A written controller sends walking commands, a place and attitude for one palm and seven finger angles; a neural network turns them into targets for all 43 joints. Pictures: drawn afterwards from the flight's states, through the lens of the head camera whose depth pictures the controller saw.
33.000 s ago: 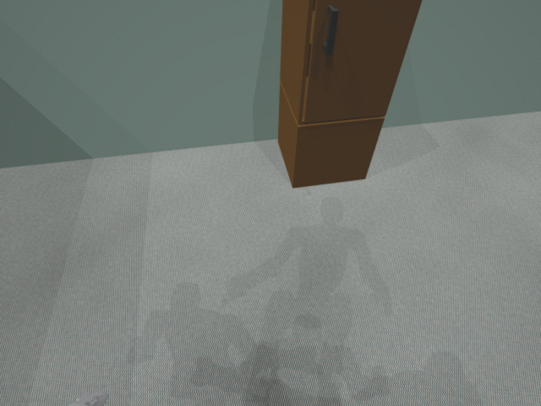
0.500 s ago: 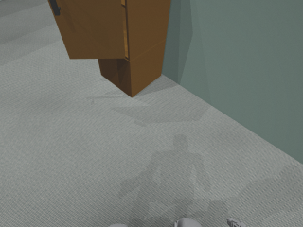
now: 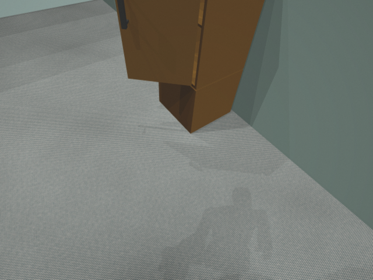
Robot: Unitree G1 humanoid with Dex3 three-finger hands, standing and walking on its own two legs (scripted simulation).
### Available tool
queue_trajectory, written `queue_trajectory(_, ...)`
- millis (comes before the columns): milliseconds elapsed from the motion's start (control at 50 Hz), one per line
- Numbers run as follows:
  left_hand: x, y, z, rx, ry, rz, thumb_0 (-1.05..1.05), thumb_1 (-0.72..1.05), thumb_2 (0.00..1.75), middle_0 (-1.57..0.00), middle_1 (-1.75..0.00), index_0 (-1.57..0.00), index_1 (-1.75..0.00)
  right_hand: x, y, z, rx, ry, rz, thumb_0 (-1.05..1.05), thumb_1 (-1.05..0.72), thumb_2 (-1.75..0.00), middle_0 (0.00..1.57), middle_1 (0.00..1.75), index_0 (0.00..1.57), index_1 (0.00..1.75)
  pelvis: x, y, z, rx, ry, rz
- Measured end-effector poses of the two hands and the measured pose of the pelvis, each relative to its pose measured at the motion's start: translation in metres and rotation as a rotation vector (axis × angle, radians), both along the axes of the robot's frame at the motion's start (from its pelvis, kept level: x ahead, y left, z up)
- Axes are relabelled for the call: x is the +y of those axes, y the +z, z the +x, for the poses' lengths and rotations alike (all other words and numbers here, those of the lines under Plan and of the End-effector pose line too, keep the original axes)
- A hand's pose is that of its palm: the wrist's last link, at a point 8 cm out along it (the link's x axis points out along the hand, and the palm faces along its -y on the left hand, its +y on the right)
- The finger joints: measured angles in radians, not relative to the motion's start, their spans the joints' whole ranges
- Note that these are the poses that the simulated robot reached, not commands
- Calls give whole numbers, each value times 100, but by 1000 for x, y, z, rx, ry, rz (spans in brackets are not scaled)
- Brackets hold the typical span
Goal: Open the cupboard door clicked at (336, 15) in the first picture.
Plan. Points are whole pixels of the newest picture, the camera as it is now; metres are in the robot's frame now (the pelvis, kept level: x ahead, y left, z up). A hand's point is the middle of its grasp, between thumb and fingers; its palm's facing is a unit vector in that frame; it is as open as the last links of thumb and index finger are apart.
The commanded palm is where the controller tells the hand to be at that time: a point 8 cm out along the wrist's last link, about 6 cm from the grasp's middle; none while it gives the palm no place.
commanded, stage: take the last steps up to it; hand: left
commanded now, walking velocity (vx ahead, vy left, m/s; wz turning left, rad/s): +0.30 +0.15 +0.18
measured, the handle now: (123, 9) +1.09 +0.37 +0.04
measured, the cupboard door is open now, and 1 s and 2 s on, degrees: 47 47 47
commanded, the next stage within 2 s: come to a stop and stand still in 1.32 s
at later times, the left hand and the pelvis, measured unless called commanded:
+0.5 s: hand (117, 220) +0.27 +0.20 -0.16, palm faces +0.03 -0.98 -0.21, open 7.4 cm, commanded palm none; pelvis +0.14 +0.02 -0.01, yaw +4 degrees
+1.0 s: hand (79, 235) +0.23 +0.30 -0.18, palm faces +0.17 -0.97 -0.20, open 7.4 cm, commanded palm none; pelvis +0.30 +0.11 -0.01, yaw +4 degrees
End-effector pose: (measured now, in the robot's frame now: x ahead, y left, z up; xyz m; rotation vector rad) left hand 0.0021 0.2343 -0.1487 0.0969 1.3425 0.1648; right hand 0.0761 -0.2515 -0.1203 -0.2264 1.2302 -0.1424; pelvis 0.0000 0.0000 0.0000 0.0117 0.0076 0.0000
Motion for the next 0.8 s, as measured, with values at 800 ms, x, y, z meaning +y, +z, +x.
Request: queue_trajectory(800, 60, 24, 190, 15, 120, 55, -1, 95, 90, -20, -30, -20, -29, 69, -2, 229, 18, 69, 61, 0, -91, -90, 20, 30, 19, 30, 52, 13, 230, 5, 94, 3)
